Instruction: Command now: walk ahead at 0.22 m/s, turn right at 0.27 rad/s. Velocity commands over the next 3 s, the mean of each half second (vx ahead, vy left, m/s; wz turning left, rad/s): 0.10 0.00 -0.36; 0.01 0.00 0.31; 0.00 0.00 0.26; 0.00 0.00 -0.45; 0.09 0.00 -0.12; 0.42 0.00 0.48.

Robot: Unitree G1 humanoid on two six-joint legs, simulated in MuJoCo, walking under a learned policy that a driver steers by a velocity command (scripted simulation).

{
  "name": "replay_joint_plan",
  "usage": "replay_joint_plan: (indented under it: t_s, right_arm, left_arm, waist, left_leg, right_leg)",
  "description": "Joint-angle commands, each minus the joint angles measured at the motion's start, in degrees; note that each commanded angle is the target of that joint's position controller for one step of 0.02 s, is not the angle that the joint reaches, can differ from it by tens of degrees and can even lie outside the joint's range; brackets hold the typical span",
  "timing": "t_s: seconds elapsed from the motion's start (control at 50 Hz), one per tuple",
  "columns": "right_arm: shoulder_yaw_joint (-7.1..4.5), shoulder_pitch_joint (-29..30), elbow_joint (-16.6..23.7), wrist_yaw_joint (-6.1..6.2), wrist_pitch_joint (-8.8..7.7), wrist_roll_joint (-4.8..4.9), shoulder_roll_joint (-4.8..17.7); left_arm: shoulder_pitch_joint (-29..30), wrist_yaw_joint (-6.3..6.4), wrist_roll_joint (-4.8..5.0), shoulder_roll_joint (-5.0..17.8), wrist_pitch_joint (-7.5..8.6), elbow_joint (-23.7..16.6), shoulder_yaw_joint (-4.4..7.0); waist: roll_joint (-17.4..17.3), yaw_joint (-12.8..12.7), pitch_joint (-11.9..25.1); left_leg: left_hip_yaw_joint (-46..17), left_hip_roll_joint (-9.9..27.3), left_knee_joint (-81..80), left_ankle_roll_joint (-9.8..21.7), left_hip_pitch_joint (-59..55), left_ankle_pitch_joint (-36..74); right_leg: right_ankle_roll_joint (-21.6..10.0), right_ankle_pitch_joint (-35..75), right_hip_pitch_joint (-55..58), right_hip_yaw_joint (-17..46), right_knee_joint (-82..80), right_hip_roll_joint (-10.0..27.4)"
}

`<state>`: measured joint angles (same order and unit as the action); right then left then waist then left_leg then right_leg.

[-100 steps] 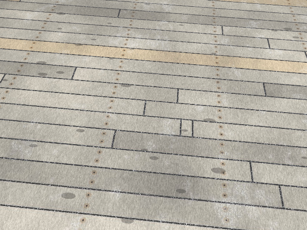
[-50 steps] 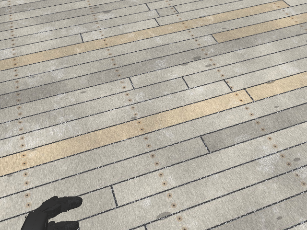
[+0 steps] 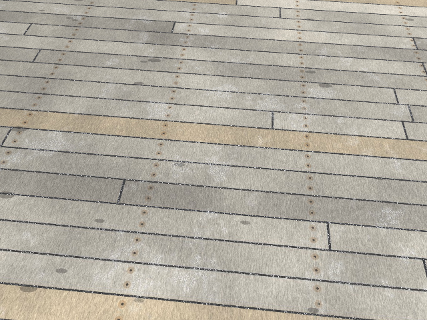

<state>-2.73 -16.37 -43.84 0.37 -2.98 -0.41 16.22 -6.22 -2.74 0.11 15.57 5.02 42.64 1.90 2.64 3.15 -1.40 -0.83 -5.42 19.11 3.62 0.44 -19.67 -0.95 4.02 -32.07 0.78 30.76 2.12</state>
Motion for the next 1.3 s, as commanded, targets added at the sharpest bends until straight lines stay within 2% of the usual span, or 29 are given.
replay_joint_plan:
  t_s: [0.02,0.04,0.06,0.08,0.1,0.14,0.2,0.3,0.4,0.44,0.46,0.48,0.5,0.52,0.54,0.6,0.8,0.84,0.88,0.9,0.94,1.02,1.1,1.12,1.14,1.16,1.18,1.22,1.3]
  right_arm:
    - [-2.68,2.3,2.5,1.19,0.7,0.68,9.5]
    - [-2.35,1.4,3.4,1.69,0.9,-0.02,8.8]
    - [-1.24,-4.6,5.1,1.57,0.43,-1.57,5.5]
    - [-0.4,-7.1,4.8,0.85,0.13,-1.2,4.8]
    - [-1.24,-4.2,4.6,0.28,0.37,0.38,8.5]
    - [-1.49,2.6,5.9,0.81,1.78,0.62,8.4]
    - [-1.4,1.8,6.3,1.78,3.24,-0.23,6.3]
    - [-1.22,2.9,6.0,2.25,2.96,-0.23,5.5]
    - [-1.26,4.7,6.6,1.4,2.05,0.25,5.2]
    - [-1.28,3.0,6.2,0.81,1.27,0.19,4.4]
    - [-1.26,2.6,6.2,0.59,0.92,-0.54,4.7]
    - [-1.44,3.1,7.1,0.59,0.75,-2.01,7.8]
    - [-1.08,7.3,6.6,0.38,0.95,-3.44,7.7]
    - [0.21,11.0,8.0,0.07,0.74,-2.96,3.1]
    - [0.3,10.3,7.5,-0.21,0.65,-1.99,2.7]
    - [-1.13,7.1,6.6,-0.09,0.7,-0.21,8.5]
    - [-2.9,6.1,12.0,1.1,3.73,1.37,9.0]
    - [-2.77,6.3,13.3,0.9,4.11,1.46,7.8]
    - [-2.72,5.0,13.8,0.49,4.34,1.35,6.5]
    - [-3.74,5.5,13.9,0.29,4.46,1.11,8.8]
    - [-3.96,4.2,12.9,0.08,5.37,1.76,7.9]
    - [-2.37,6.5,14.3,-1.11,5.94,1.67,4.6]
    - [-3.81,1.0,13.1,-1.59,6.04,1.5,6.7]
    - [-4.69,-0.3,13.0,-0.93,5.94,1.01,9.0]
    - [-6.33,-1.0,15.1,0.26,5.59,0.68,17.2]
    - [-5.76,-1.7,16.3,-0.53,4.15,-1.66,17.4]
    - [-5.22,-0.4,15.8,-0.92,2.98,-2.13,15.5]
    - [-4.03,5.1,15.4,-0.12,2.68,0.15,11.4]
    - [-1.01,7.9,14.6,1.01,2.52,-0.49,4.6]
  left_arm:
    - [-4.9,-0.52,-0.53,9.3,0.93,-2.7,3.36]
    - [-9.6,-0.1,-0.77,12.6,0.96,-2.3,4.49]
    - [-11.5,0.39,-1.33,17.1,0.57,-3.5,5.07]
    - [-12.5,0.62,-1.01,13.8,-0.11,-3.9,4.19]
    - [-10.0,0.85,-0.14,11.3,-0.97,-5.2,3.78]
    - [-4.6,1.66,0.5,8.9,-2.64,-6.5,2.96]
    - [-1.4,2.38,-0.59,9.8,-3.99,-7.5,3.42]
    - [-1.9,3.96,0.26,11.4,-5.29,-8.2,4.54]
    - [-2.6,4.04,-0.14,9.6,-6.68,-7.9,3.87]
    - [-2.0,3.97,0.12,8.5,-7.11,-7.8,3.18]
    - [-4.0,3.94,-0.11,6.1,-7.04,-7.0,2.26]
    - [-7.5,3.77,-1.26,2.7,-6.68,-6.2,1.13]
    - [-7.9,3.57,-1.2,2.8,-6.12,-7.1,1.39]
    - [-7.3,3.67,-2.23,5.0,-5.69,-5.8,1.65]
    - [-5.3,3.51,-2.29,5.2,-5.52,-5.2,1.9]
    - [-1.5,3.72,-1.98,5.6,-5.93,-5.2,2.21]
    - [-2.8,4.07,-0.69,6.1,-4.43,-4.5,4.15]
    - [-4.7,4.12,-0.82,7.8,-4.73,-4.1,4.93]
    - [-5.6,4.61,-1.22,9.6,-4.84,-4.1,5.25]
    - [-5.7,5.04,-1.32,8.9,-4.54,-4.9,4.81]
    - [-1.1,5.57,-0.7,8.8,-4.36,-5.9,4.47]
    - [1.2,5.39,-0.27,11.1,-5.72,-5.5,5.25]
    - [-0.9,4.67,1.54,10.6,-6.12,-4.1,5.22]
    - [-4.2,4.3,1.17,8.1,-6.06,-2.7,4.69]
    - [-4.5,4.01,-2.15,4.1,-6.19,-4.9,3.27]
    - [2.6,4.48,-1.64,6.6,-5.68,-7.2,3.83]
    - [4.1,4.85,-0.25,8.1,-5.74,-7.1,4.33]
    - [1.6,5.65,-0.44,8.5,-6.04,-4.7,4.85]
    - [-3.1,4.78,0.19,5.8,-6.37,-1.3,3.84]
  waist:
    - [-6.8,-5.0,5.0]
    - [-2.7,-6.7,9.6]
    - [9.3,-3.5,16.8]
    - [12.0,-4.1,24.7]
    - [5.2,-5.6,22.5]
    - [-2.2,-4.6,10.7]
    - [2.7,-1.6,5.9]
    - [3.7,-2.8,10.1]
    - [6.0,-4.4,8.9]
    - [5.9,-2.8,8.3]
    - [4.3,-2.6,8.2]
    - [-4.8,-5.0,8.7]
    - [-16.3,-9.0,5.3]
    - [-13.5,-8.1,4.8]
    - [-11.2,-7.2,4.4]
    - [-11.7,-5.0,0.3]
    - [-5.1,-3.4,5.4]
    - [0.5,-3.9,6.0]
    - [11.4,-4.1,6.7]
    - [9.3,-4.9,6.8]
    - [2.6,-2.5,4.8]
    - [6.5,-3.7,4.8]
    - [4.3,-1.8,7.3]
    - [-2.7,-2.2,5.9]
    - [-22.6,-3.9,4.7]
    - [-19.2,0.6,8.2]
    - [-13.3,0.2,6.8]
    - [-8.7,-2.8,5.0]
    - [-9.0,-4.6,8.4]
  left_leg:
    - [-1.7,14.1,13.1,3.4,-0.1,50.1]
    - [0.8,10.3,25.4,0.3,4.3,43.0]
    - [2.9,2.3,47.1,-4.5,22.6,8.1]
    - [-3.3,-2.2,57.7,-6.3,33.2,-19.3]
    - [-7.4,1.8,61.0,-5.9,35.7,-15.8]
    - [-5.3,5.6,55.5,-5.9,37.4,-9.4]
    - [-3.3,5.7,41.6,-6.7,29.0,-5.2]
    - [-4.3,4.6,30.4,-8.5,25.2,1.5]
    - [-3.3,5.2,21.2,-7.6,21.5,2.4]
    - [-1.8,4.9,10.3,-5.8,15.6,7.8]
    - [-3.6,7.5,4.5,-4.3,11.4,11.8]
    - [-14.3,17.4,-0.3,-0.9,8.2,17.0]
    - [-21.5,21.8,-1.6,5.9,15.6,18.4]
    - [-20.2,19.7,-2.3,6.5,19.7,12.9]
    - [-16.0,15.2,-1.0,3.2,19.6,7.3]
    - [-15.3,12.3,-1.5,0.2,22.5,0.5]
    - [-19.3,9.4,9.2,3.4,19.2,19.3]
    - [-14.5,5.9,15.2,0.4,24.8,13.6]
    - [-4.8,1.3,31.7,-3.6,32.2,-8.7]
    - [-4.1,3.6,44.9,-5.3,35.1,-17.0]
    - [-4.9,7.0,48.5,-6.4,34.8,-12.9]
    - [1.5,8.1,32.1,-6.5,24.6,-5.4]
    - [5.7,4.5,12.1,-3.1,12.8,7.0]
    - [0.5,5.6,6.0,-0.9,7.5,15.1]
    - [-24.3,22.1,3.0,6.8,0.0,36.3]
    - [-32.6,27.9,0.9,17.0,5.1,38.0]
    - [-28.6,25.4,-0.1,15.9,6.7,30.9]
    - [-21.4,19.7,0.9,9.5,7.5,22.3]
    - [-11.7,15.9,1.3,7.8,9.3,28.5]
  right_leg:
    - [-3.1,-3.0,10.6,-2.4,-3.6,-3.7]
    - [-5.5,13.9,20.2,2.6,-4.0,-0.2]
    - [-15.0,34.6,39.0,21.4,-0.5,13.5]
    - [-22.6,32.6,47.6,36.7,-4.9,19.9]
    - [-20.3,18.1,43.3,32.8,-6.7,17.3]
    - [-15.4,0.8,27.7,24.4,-10.9,12.6]
    - [-12.9,-5.7,13.4,19.6,-14.7,6.6]
    - [-12.2,-9.4,13.6,20.0,-13.1,5.2]
    - [-11.0,-14.9,14.5,22.5,-10.9,5.6]
    - [-9.1,-13.5,14.0,22.4,-8.1,4.5]
    - [-6.5,-15.6,13.0,20.5,-6.1,2.9]
    - [-2.6,-24.1,10.7,14.6,1.9,-1.9]
    - [-0.1,-29.5,10.7,7.5,2.0,-5.6]
    - [1.8,-25.8,17.2,7.6,1.0,-2.7]
    - [2.1,-19.5,19.9,6.9,-2.8,-3.0]
    - [2.0,-14.9,21.9,6.1,-3.3,-2.6]
    - [0.1,-11.8,21.2,2.3,-0.5,-1.2]
    - [-3.4,-9.8,25.6,6.8,-4.3,4.1]
    - [-13.2,1.7,29.2,20.1,-10.5,18.8]
    - [-17.1,7.9,28.7,22.9,-11.3,23.6]
    - [-13.8,5.3,25.3,14.6,-10.9,19.6]
    - [-9.8,5.2,21.5,1.3,-10.2,13.1]
    - [-6.2,-2.6,20.7,-2.4,-2.6,13.3]
    - [-2.0,-12.0,14.8,-6.6,5.7,10.1]
    - [4.6,-40.1,-3.1,-10.4,25.3,2.1]
    - [5.1,-44.9,-7.0,0.5,36.3,-2.4]
    - [4.4,-40.8,-7.8,3.0,39.7,-1.4]
    - [4.0,-30.9,-7.8,3.9,37.4,0.6]
    - [6.0,-22.2,2.3,2.2,32.2,0.8]
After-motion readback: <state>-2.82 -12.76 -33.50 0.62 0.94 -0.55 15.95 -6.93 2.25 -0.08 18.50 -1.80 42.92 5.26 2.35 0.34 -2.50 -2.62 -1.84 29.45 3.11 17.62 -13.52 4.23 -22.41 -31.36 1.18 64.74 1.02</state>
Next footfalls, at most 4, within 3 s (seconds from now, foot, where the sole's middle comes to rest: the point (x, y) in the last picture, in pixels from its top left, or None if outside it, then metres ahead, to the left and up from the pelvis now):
0.04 right None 0.20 -0.12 -0.77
0.46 left None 0.22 0.12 -0.77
1.12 left None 0.19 0.18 -0.77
1.52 right None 0.20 -0.07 -0.77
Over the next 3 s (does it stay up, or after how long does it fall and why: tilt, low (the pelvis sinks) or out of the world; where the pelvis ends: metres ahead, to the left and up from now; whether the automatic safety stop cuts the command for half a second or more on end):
stays up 0.37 0.12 0.01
